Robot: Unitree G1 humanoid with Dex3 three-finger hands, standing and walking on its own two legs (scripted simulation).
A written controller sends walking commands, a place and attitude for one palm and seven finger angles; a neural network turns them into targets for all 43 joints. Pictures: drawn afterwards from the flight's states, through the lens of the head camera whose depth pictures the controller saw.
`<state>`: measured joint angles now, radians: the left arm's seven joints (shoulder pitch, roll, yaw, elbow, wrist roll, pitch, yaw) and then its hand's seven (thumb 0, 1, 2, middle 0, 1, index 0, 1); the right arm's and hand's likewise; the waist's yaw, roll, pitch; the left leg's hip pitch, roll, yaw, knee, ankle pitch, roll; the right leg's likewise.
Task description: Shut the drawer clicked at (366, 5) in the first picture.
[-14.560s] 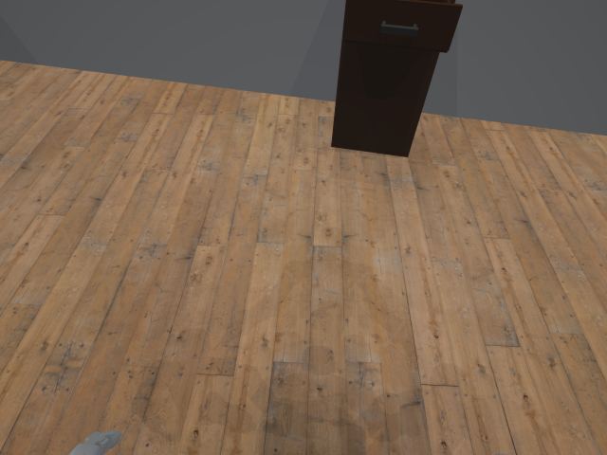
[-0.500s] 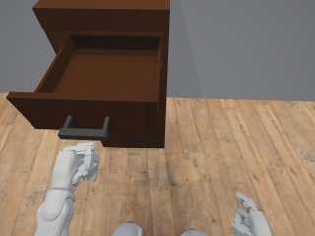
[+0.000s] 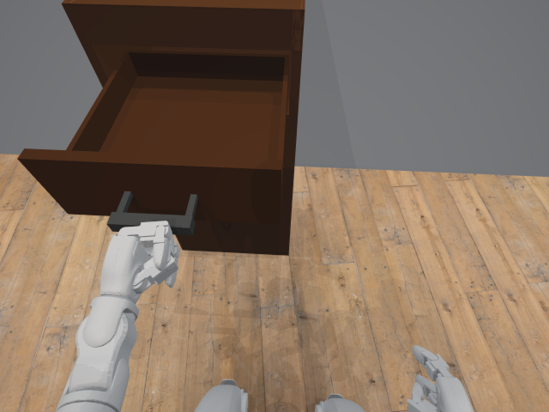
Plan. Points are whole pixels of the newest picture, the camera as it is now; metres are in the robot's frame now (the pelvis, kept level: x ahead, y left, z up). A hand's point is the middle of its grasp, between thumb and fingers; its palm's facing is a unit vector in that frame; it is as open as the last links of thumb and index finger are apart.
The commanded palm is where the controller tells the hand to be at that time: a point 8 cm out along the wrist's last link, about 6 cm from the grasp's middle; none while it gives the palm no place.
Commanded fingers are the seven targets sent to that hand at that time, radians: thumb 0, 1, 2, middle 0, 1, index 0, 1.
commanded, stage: push the drawer shut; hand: left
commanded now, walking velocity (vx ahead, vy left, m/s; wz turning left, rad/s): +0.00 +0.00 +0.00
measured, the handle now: (156, 211) +0.39 +0.20 +0.06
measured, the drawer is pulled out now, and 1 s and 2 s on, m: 0.29 0.17 0.05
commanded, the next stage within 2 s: none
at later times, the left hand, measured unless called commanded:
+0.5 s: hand (180, 226) +0.36 +0.16 +0.05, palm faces -0.03 -1.00 -0.05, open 3.1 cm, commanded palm +0.36 +0.21 +0.06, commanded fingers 0.00 0.90 0.90 -1.40 -1.60 -1.40 -1.60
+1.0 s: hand (189, 190) +0.43 +0.16 +0.05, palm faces -0.02 -1.00 -0.04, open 3.0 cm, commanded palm +0.43 +0.20 +0.06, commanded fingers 0.00 0.90 0.90 -1.40 -1.60 -1.40 -1.60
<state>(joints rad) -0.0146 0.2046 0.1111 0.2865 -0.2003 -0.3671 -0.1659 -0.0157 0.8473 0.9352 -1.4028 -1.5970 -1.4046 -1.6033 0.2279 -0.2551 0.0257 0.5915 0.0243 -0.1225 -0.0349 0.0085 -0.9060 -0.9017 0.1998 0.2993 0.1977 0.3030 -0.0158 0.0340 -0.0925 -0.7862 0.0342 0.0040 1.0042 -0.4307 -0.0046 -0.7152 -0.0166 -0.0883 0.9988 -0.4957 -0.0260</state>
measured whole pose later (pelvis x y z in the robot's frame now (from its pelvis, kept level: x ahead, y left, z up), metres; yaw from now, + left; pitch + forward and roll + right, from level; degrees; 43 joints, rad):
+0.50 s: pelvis -0.02 +0.01 +0.00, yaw +0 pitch +12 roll -1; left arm -0.35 0.24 0.14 0.63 -0.16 -0.40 -0.12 0.00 0.81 0.96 -1.40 -1.60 -1.41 -1.60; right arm 0.26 -0.25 0.04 0.64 0.03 -0.09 -0.04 0.01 -0.91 -0.90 0.20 0.30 0.20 0.30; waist -0.05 0.03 -0.08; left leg -0.83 0.04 0.01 1.01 -0.40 0.01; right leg -0.76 -0.01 -0.08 0.99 -0.46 -0.02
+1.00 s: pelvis -0.02 +0.01 -0.01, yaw -1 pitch +16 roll -2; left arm -0.66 0.30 0.23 0.96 -0.12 -0.45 -0.13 -0.02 0.79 0.94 -1.40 -1.60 -1.40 -1.60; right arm 0.30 -0.26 0.03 0.66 0.01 -0.04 -0.02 0.01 -0.91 -0.90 0.20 0.30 0.20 0.30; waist -0.09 0.03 -0.09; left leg -0.92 0.04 0.02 1.04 -0.41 0.01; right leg -0.85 -0.01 -0.07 1.02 -0.46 -0.01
